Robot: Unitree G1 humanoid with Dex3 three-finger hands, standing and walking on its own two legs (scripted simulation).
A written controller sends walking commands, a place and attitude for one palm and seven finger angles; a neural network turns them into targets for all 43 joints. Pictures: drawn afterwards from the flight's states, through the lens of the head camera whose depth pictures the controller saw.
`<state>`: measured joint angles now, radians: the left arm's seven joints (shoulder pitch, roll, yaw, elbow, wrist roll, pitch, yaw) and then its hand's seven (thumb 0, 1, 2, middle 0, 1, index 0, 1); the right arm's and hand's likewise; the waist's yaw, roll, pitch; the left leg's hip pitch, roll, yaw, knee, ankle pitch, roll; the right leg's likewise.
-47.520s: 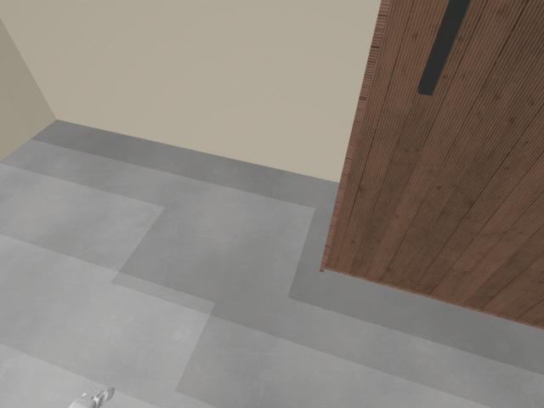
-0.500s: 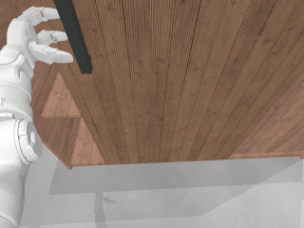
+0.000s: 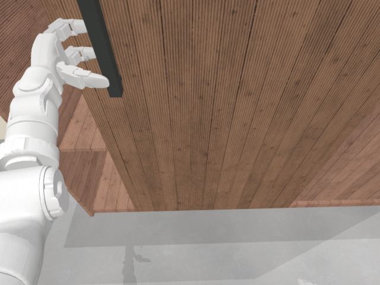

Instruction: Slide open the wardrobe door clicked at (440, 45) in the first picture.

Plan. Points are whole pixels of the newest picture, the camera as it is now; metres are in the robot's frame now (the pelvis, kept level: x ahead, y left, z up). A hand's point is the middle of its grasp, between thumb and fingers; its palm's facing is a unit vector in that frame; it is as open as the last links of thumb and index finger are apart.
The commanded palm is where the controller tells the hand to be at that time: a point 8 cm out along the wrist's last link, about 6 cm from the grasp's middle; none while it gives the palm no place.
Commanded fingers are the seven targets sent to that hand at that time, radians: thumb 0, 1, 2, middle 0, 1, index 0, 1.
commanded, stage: slide the fingers in behind the handle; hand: left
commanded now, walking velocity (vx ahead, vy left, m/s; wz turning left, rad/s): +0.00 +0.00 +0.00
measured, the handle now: (100, 27) +0.54 +0.17 +0.26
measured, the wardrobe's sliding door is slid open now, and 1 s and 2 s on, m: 0.24 0.24 0.24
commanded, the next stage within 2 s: grip the handle and tug to test in 1.12 s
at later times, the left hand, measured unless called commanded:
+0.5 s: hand (110, 58) +0.48 +0.15 +0.23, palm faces +0.02 -1.00 -0.02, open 14.0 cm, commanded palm +0.46 +0.21 +0.23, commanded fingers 0.00 -0.50 0.30 -0.30 -1.20 -0.30 -1.20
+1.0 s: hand (112, 56) +0.49 +0.15 +0.23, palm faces +0.02 -1.00 +0.00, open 14.0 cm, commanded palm +0.47 +0.20 +0.23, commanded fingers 0.00 -0.50 0.30 -0.30 -1.20 -0.30 -1.20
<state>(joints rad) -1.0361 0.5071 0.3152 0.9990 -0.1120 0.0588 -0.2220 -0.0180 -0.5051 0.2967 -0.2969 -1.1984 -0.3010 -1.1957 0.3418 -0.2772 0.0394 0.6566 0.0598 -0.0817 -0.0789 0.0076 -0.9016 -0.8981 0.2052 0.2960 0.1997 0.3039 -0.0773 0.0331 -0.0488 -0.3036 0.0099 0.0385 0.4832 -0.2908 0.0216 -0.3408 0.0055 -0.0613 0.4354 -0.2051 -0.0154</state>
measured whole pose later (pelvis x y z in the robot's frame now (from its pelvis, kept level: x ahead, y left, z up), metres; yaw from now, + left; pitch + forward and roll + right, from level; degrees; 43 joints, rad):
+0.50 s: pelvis +0.00 +0.00 +0.00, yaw -1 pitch +5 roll -1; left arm -0.99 0.40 0.30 0.90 -0.12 0.12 -0.13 -0.02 -0.50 0.30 -0.30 -1.20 -0.30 -1.20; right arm 0.34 -0.26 0.03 0.67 0.06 -0.06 -0.07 0.01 -0.90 -0.90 0.20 0.30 0.20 0.30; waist -0.07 0.05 -0.05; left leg -0.26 0.01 0.05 0.46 -0.29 0.02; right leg -0.31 0.01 -0.05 0.43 -0.21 -0.02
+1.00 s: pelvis -0.01 -0.01 +0.00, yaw +0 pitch +6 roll +0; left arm -1.10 0.45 0.30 1.08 -0.11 0.04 -0.15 -0.02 -0.50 0.30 -0.30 -1.20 -0.30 -1.20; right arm 0.37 -0.29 0.03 0.71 0.05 -0.08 -0.08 0.01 -0.90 -0.90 0.20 0.30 0.20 0.30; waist -0.09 0.04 -0.04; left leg -0.30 0.02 0.04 0.47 -0.27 0.01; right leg -0.34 0.01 -0.06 0.44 -0.20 -0.03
